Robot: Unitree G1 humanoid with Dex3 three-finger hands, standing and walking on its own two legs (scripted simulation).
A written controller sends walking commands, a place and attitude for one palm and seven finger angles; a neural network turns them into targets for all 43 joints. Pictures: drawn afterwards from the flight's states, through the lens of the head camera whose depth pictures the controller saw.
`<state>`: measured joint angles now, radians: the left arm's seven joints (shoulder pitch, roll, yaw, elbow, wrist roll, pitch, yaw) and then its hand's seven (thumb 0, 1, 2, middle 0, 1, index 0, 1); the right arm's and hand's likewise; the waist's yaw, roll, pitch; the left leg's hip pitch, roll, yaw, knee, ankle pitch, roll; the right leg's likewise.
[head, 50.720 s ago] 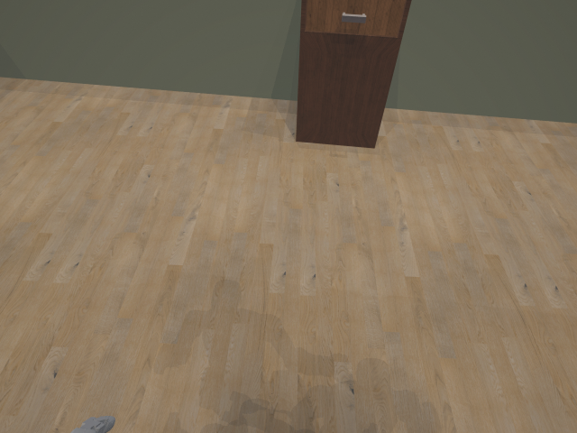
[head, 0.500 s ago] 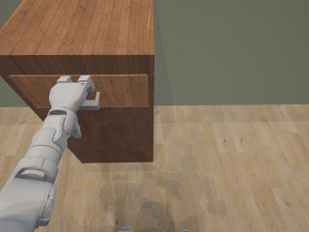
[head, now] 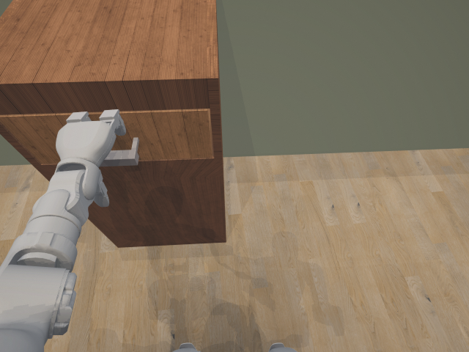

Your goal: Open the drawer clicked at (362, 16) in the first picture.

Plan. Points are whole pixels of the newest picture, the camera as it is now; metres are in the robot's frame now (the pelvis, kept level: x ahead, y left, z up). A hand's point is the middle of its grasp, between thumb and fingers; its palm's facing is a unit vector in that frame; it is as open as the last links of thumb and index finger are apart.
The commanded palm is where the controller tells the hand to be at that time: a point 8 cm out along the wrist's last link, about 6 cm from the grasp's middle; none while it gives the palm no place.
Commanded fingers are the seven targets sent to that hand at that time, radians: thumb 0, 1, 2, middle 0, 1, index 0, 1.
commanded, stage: re-aim the fingers above the handle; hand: left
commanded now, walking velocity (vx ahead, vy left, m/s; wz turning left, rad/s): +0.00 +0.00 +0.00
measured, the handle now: (114, 150) +0.53 +0.24 -0.03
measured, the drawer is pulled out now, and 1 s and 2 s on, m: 0.00 0.00 0.00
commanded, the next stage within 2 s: lower the fingers behind the handle in 1.52 s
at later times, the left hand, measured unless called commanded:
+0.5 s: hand (99, 156) +0.47 +0.24 +0.03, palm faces -0.03 -0.03 -1.00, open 13.8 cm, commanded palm +0.45 +0.24 +0.08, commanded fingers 0.00 -0.50 0.30 -0.30 -1.20 -0.30 -1.20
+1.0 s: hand (104, 156) +0.47 +0.23 +0.02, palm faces -0.06 -0.03 -1.00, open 13.8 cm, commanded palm +0.45 +0.24 +0.08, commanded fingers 0.00 -0.50 0.30 -0.30 -1.20 -0.30 -1.20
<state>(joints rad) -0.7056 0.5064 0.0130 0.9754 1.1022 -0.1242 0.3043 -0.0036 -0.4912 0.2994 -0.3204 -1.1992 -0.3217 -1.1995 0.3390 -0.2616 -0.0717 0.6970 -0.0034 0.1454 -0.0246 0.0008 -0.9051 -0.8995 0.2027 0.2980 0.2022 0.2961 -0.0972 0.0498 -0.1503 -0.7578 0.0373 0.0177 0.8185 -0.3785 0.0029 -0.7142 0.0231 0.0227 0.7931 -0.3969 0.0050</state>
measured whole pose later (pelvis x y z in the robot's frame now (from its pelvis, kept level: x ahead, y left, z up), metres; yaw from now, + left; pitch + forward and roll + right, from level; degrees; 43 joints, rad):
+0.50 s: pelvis -0.01 +0.02 +0.00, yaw +0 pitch +19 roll -2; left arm -0.78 0.49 -0.02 1.02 1.11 -0.09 0.32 0.00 -0.49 0.30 -0.32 -1.20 -0.32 -1.20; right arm 0.33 -0.25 -0.06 0.70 -0.01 0.13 -0.01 0.00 -0.90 -0.90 0.20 0.30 0.20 0.30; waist -0.11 0.05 -0.15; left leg -0.81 0.03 0.02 0.85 -0.38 0.02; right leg -0.75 0.01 0.02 0.80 -0.39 0.02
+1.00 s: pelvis +0.00 +0.01 +0.00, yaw +0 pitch +20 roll -2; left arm -0.75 0.49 -0.02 0.99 1.10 -0.09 0.30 0.00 -0.49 0.30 -0.32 -1.20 -0.32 -1.20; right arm 0.35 -0.25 -0.07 0.71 -0.01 0.14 -0.02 0.00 -0.90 -0.90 0.20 0.30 0.20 0.30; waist -0.11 0.05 -0.15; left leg -0.79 0.03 0.02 0.84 -0.39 0.02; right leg -0.73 0.02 0.02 0.79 -0.40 0.02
